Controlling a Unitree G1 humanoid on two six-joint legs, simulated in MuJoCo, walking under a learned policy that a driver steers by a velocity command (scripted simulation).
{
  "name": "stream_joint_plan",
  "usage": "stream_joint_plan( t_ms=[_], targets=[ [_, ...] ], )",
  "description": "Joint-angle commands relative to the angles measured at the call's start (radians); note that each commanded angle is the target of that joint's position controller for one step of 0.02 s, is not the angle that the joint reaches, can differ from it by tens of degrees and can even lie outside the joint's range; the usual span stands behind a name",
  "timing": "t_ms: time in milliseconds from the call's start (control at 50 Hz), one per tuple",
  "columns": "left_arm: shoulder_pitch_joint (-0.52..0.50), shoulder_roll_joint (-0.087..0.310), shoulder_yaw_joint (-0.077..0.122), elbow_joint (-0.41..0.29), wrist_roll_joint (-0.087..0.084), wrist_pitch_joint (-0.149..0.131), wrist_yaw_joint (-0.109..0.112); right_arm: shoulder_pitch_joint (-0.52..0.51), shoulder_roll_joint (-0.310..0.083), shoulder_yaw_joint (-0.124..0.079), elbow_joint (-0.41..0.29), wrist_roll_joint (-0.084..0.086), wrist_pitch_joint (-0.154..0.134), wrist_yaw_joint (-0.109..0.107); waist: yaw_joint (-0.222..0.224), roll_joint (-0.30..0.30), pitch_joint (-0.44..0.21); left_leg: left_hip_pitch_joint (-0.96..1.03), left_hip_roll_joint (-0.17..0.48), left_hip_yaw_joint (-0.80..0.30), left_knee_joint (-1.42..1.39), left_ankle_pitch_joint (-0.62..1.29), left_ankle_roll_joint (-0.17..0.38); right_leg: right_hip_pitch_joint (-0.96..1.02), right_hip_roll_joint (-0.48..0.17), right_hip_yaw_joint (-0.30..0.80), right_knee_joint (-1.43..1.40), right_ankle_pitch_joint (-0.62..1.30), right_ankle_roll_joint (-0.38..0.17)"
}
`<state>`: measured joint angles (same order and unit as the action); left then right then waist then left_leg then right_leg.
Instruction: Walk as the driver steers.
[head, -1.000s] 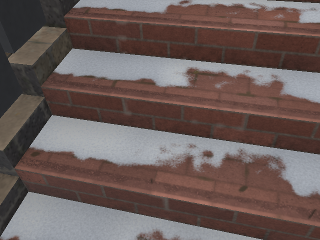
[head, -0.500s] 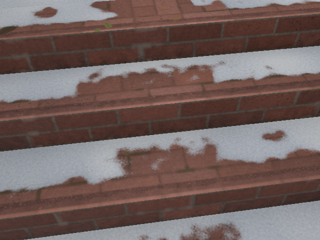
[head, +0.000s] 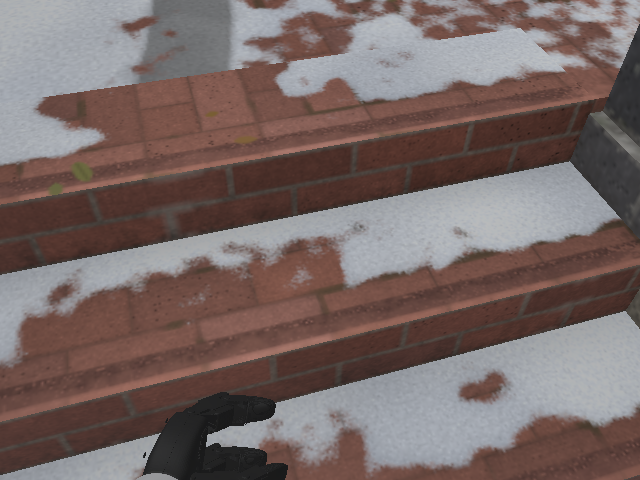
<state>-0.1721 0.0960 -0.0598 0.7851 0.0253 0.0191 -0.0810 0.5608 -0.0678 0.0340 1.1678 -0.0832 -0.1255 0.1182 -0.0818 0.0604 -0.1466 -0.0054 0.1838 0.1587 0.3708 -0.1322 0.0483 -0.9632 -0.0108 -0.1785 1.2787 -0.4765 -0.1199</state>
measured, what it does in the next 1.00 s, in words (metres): climbs, turning left: left foot 0.15 m higher, then right foot 0.15 m higher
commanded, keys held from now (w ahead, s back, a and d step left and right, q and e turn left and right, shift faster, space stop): w+q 0.94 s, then w+e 0.06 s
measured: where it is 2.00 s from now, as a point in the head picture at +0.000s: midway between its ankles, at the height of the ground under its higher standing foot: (121, 156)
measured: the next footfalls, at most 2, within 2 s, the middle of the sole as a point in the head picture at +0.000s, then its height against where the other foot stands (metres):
left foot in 0.48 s outside the picture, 0.15 m higher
right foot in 1.00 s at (263, 295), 0.15 m higher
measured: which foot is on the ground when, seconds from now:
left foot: down 0.00-0.00, up 0.02-0.46, down 0.48-1.00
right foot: down 0.00-0.54, up 0.56-0.98, down 1.00-1.00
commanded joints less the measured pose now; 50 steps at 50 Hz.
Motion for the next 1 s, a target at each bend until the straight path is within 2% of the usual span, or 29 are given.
stream_joint_plan(
  t_ms=[20,40,60,100,140,200,280,340,380,420,460,480,500,520,540,560,580,620,660,680,700,740,760,840,860,880,920,960,1000],
  targets=[
    [0.689,0.313,0.110,0.162,0.036,-0.005,0.038,0.011,-0.107,-0.046,-0.052,0.034,0.007,0.040,0.303,-0.200,-0.229,-0.739,-0.169,-0.267,0.998,0.109,0.057,1.042,-0.301,0.940,-0.817,0.316,-0.243],
    [0.722,0.338,0.134,0.210,0.045,-0.036,0.050,-0.009,-0.120,-0.073,-0.023,0.062,0.014,0.037,0.281,-0.168,-0.138,-0.820,-0.193,-0.463,1.353,0.209,0.073,0.884,-0.316,0.976,-0.865,0.202,-0.148],
    [0.640,0.288,0.124,0.241,0.031,-0.057,0.049,-0.092,-0.098,-0.080,-0.050,0.066,-0.004,0.021,0.217,-0.238,-0.015,-0.939,-0.216,-0.481,1.596,0.201,0.099,0.744,-0.299,0.827,-0.827,0.201,-0.117],
    [0.450,0.127,0.090,0.264,0.021,-0.068,0.026,-0.220,-0.055,-0.062,-0.101,0.077,-0.014,-0.010,0.094,-0.046,-0.009,-1.044,-0.206,-0.467,1.688,0.177,0.175,0.667,-0.302,0.580,-0.772,0.418,-0.052],
    [0.342,0.007,0.049,0.255,0.044,-0.066,0.016,-0.223,-0.020,-0.045,-0.113,0.079,0.027,-0.018,0.003,-0.011,0.010,-1.076,-0.152,-0.417,1.654,0.173,0.213,0.575,-0.271,0.388,-0.819,0.487,-0.018],
    [0.329,0.013,0.054,0.243,0.056,-0.085,0.037,-0.268,-0.007,-0.028,-0.131,0.085,0.056,0.000,-0.020,-0.137,0.071,-1.147,-0.141,-0.288,1.917,0.001,0.218,0.503,-0.232,0.209,-0.967,0.389,-0.084],
    [0.522,0.030,0.029,0.335,0.115,-0.094,0.042,-0.505,-0.054,0.002,-0.270,0.085,0.063,-0.011,0.034,-0.084,0.109,-1.390,-0.160,-0.281,1.877,0.032,0.305,0.656,-0.205,0.088,-1.019,0.316,-0.051],
    [0.666,0.066,0.019,0.354,0.137,-0.099,0.036,-0.670,-0.124,0.002,-0.353,0.077,0.082,-0.036,0.102,-0.086,0.089,-1.408,-0.100,-0.210,1.474,0.151,0.235,0.798,-0.210,0.029,-1.083,0.347,-0.061],
    [0.642,0.100,0.019,0.320,0.107,-0.100,0.011,-0.799,-0.109,0.007,-0.401,0.067,0.122,-0.033,0.128,-0.131,0.122,-1.234,-0.056,-0.072,1.236,-0.039,0.184,0.728,-0.274,-0.008,-1.244,0.441,-0.105],
    [0.626,0.187,0.023,0.311,0.069,-0.127,-0.010,-0.760,-0.073,0.005,-0.413,0.068,0.148,-0.011,0.047,-0.191,0.106,-0.876,-0.131,0.019,1.156,-0.095,0.157,0.611,-0.295,-0.082,-1.223,1.136,-0.134],
    [0.632,0.291,0.057,0.303,0.036,-0.152,-0.002,-0.643,-0.089,-0.011,-0.410,0.063,0.152,-0.006,-0.002,-0.197,0.075,-0.869,-0.215,0.019,0.939,-0.201,0.126,0.915,-0.329,-0.112,-1.034,1.591,-0.112],
    [0.639,0.305,0.072,0.306,0.029,-0.151,-0.003,-0.583,-0.106,-0.025,-0.406,0.067,0.140,-0.015,-0.017,-0.223,0.054,-0.837,-0.278,0.046,0.758,-0.289,0.117,1.044,-0.330,-0.111,-0.942,1.656,-0.122],
    [0.676,0.289,0.077,0.314,0.056,-0.146,-0.006,-0.533,-0.132,-0.040,-0.396,0.067,0.124,-0.039,0.001,-0.241,-0.006,-0.704,-0.294,0.009,0.736,-0.217,0.137,1.046,-0.323,-0.113,-0.839,1.753,-0.119],
    [0.714,0.221,0.070,0.296,0.100,-0.151,0.000,-0.416,-0.171,-0.054,-0.365,0.082,0.110,-0.066,0.009,-0.171,-0.136,-0.371,-0.261,-0.180,0.765,0.028,0.202,0.813,-0.276,-0.070,-0.656,1.645,-0.071],
    [0.671,0.218,0.067,0.279,0.099,-0.148,-0.018,-0.228,-0.219,-0.074,-0.301,0.083,0.109,-0.083,-0.064,-0.112,-0.175,-0.171,-0.237,-0.382,0.563,-0.164,0.218,0.598,-0.188,-0.019,-0.485,1.324,-0.052],
    [0.538,0.168,0.072,0.244,0.078,-0.127,-0.055,-0.041,-0.305,-0.090,-0.222,0.046,0.116,-0.080,-0.130,0.073,-0.112,-0.019,-0.123,-0.725,0.234,-0.298,0.304,0.223,-0.006,0.067,-0.153,0.515,0.005],
    [0.521,0.170,0.088,0.240,0.021,-0.108,-0.067,0.020,-0.383,-0.134,-0.202,0.018,0.112,-0.086,-0.131,0.097,-0.114,-0.045,-0.043,-0.987,0.032,-0.388,0.268,0.114,0.027,0.304,0.284,0.462,0.009],
    [0.423,0.109,0.077,0.198,0.029,-0.116,-0.027,-0.081,-0.238,-0.109,-0.143,0.031,0.083,-0.085,-0.039,0.048,0.029,-0.232,-0.059,-0.896,0.098,-0.356,0.256,-0.096,0.061,0.433,0.657,0.534,-0.025],
    [0.368,0.058,0.044,0.148,0.040,-0.116,0.001,-0.260,-0.120,-0.067,-0.126,0.039,0.075,-0.067,0.091,-0.063,0.020,-0.334,-0.089,-0.737,0.129,-0.146,0.219,-0.186,0.059,0.439,0.779,0.505,-0.084],
    [0.376,0.083,0.044,0.135,0.039,-0.100,0.012,-0.328,-0.074,-0.046,-0.120,0.021,0.070,-0.052,0.141,-0.127,0.018,-0.389,-0.107,-0.645,0.120,-0.053,0.221,-0.203,0.036,0.401,0.745,0.514,-0.088],
    [0.380,0.103,0.045,0.134,0.045,-0.089,0.017,-0.363,-0.069,-0.040,-0.125,0.031,0.059,-0.049,0.168,-0.106,0.027,-0.428,-0.124,-0.562,0.112,0.009,0.215,-0.225,0.012,0.353,0.730,0.464,-0.080],
    [0.339,0.127,0.046,0.115,0.025,-0.073,0.025,-0.346,-0.098,-0.043,-0.135,0.026,0.037,-0.049,0.161,-0.077,0.032,-0.518,-0.163,-0.441,0.055,0.004,0.209,-0.179,-0.029,0.261,0.665,0.367,-0.042],
    [0.303,0.106,0.036,0.102,0.019,-0.077,0.025,-0.229,-0.100,-0.032,-0.107,0.000,0.031,-0.062,0.122,0.019,0.052,-0.503,-0.152,-0.498,0.030,-0.009,0.234,-0.240,-0.006,0.226,0.903,0.286,-0.036],
    [0.053,0.109,0.006,-0.039,0.035,-0.085,0.054,-0.017,-0.116,-0.017,-0.027,-0.046,0.023,-0.061,0.047,-0.086,0.067,-0.354,-0.143,-0.556,0.020,-0.181,0.192,-0.404,-0.057,0.228,0.642,0.278,-0.044],
    [0.000,0.116,0.002,-0.067,0.033,-0.076,0.062,-0.013,-0.135,-0.021,-0.037,-0.036,0.015,-0.058,0.028,-0.059,0.088,-0.358,-0.129,-0.567,-0.011,-0.162,0.209,-0.385,-0.086,0.216,0.524,0.302,-0.014],
    [-0.089,0.116,0.001,-0.116,0.038,-0.050,0.069,-0.095,-0.155,-0.021,-0.091,0.008,0.008,-0.036,0.048,-0.064,0.121,-0.532,-0.098,-0.569,-0.132,-0.141,0.229,-0.180,-0.110,0.138,0.316,0.204,0.033],
    [-0.076,0.035,-0.016,-0.144,0.039,-0.017,0.048,-0.133,-0.179,-0.017,-0.160,0.064,0.000,-0.015,0.084,0.081,0.143,-0.779,-0.047,-0.550,-0.241,0.085,0.278,0.255,-0.055,0.019,0.218,0.096,0.092],
    [-0.004,0.095,0.007,-0.134,0.027,-0.012,0.027,-0.104,-0.272,-0.049,-0.166,0.086,-0.019,-0.013,0.111,0.085,0.079,-0.444,0.003,-0.512,-0.124,0.798,0.273,0.250,0.042,-0.016,0.074,0.060,0.090],
    [0.172,0.219,0.053,-0.080,0.005,-0.044,0.017,-0.094,-0.352,-0.102,-0.154,0.072,-0.026,0.010,0.140,0.127,-0.028,-0.093,-0.022,-0.416,0.112,1.345,0.221,0.321,0.086,0.031,-0.206,0.095,0.027]
  ],
)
